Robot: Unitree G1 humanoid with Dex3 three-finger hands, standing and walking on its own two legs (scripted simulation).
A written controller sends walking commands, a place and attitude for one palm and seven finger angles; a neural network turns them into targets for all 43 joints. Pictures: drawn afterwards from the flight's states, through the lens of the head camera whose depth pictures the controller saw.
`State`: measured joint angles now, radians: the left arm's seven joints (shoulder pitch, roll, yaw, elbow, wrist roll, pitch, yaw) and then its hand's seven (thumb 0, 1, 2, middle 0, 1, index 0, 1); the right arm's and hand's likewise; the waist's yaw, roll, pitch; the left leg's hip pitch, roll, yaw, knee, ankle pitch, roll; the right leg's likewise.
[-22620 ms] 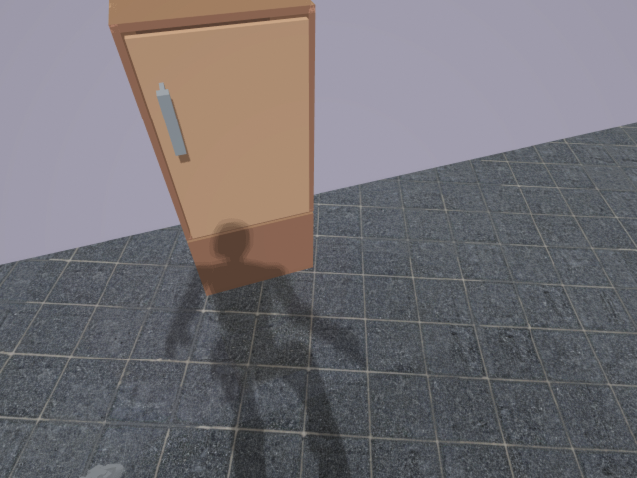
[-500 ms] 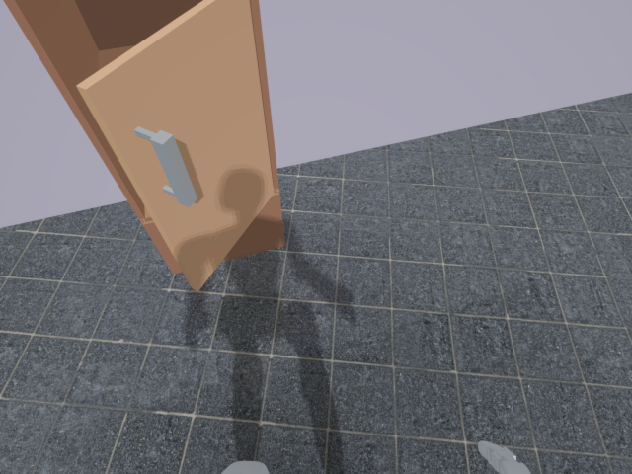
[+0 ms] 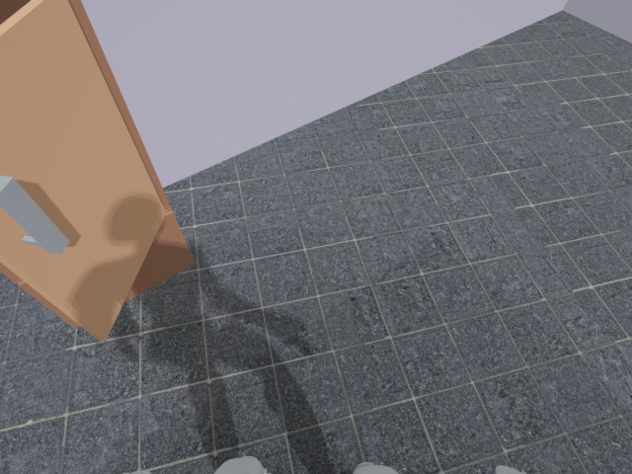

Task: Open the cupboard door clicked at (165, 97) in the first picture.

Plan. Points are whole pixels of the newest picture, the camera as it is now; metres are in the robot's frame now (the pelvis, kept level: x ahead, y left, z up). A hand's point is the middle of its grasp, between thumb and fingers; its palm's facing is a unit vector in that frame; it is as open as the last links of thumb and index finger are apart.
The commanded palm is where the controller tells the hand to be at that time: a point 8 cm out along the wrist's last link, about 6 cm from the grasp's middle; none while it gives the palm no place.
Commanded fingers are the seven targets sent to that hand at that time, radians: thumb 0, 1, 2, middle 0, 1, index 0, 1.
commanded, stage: walk to a spot facing it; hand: left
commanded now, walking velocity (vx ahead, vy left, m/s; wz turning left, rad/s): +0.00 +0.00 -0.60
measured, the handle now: (17, 216) +0.43 +0.47 +0.01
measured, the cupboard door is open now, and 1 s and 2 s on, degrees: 45 45 45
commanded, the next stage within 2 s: turn to face it in 1.76 s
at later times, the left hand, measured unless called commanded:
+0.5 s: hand (217, 443) +0.17 +0.15 -0.15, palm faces -0.29 -0.93 -0.23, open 7.4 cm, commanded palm none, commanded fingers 0.00 0.90 0.90 -0.20 -0.30 -0.20 -0.30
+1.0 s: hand (365, 290) +0.42 -0.07 -0.15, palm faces -0.57 -0.79 -0.23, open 7.4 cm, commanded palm none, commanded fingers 0.00 0.90 0.90 -0.20 -0.30 -0.20 -0.30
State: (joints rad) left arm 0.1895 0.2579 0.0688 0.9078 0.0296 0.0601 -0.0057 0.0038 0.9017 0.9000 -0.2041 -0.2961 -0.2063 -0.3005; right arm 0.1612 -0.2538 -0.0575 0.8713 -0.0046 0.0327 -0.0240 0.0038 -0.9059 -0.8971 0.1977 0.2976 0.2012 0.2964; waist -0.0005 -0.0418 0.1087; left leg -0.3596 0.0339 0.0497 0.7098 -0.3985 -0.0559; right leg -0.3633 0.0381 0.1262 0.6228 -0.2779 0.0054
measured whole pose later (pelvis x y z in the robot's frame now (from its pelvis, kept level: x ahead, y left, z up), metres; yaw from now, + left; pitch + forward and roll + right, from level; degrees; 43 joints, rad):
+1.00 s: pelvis +0.19 -0.15 -0.01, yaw -33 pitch +0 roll +1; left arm 0.07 0.22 0.06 0.91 0.02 -0.04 -0.03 0.00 0.91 0.90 -0.20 -0.30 -0.20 -0.30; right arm 0.38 -0.21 -0.05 1.07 -0.02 0.01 0.00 0.01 -0.90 -0.90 0.20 0.30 0.20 0.30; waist -0.05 0.02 0.11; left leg -0.35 0.17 0.08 1.11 -0.46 -0.05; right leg -0.38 -0.02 -0.12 0.66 -0.29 -0.07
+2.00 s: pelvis +0.54 -0.46 +0.00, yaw -37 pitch -1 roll -1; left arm 0.37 0.15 0.04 1.12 0.01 -0.05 0.01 0.00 0.91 0.90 -0.20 -0.30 -0.21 -0.30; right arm 0.14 -0.17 -0.04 0.99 -0.03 -0.05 0.02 0.00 -0.91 -0.90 0.20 0.30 0.20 0.30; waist 0.01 -0.01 0.06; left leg -0.41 0.07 0.12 0.56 -0.09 0.05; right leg -0.10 -0.03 -0.18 0.65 -0.46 0.01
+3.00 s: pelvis +0.61 -0.59 +0.01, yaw +1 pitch +0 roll +2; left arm 0.22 0.22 0.05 0.87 0.03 0.02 0.02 0.00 0.90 0.90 -0.20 -0.30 -0.21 -0.30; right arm 0.13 -0.24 -0.08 0.90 -0.01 0.09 0.03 0.00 -0.91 -0.90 0.20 0.30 0.20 0.30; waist -0.01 -0.02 0.10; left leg -0.46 0.02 0.05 1.00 -0.48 -0.06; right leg -0.25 -0.12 -0.14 0.56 -0.31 0.01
